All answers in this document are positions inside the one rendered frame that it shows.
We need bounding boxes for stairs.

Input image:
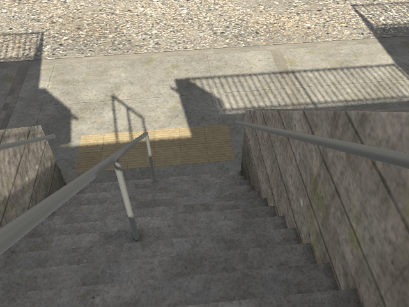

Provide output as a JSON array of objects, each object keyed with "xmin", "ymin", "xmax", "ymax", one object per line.
[{"xmin": 0, "ymin": 171, "xmax": 362, "ymax": 307}]

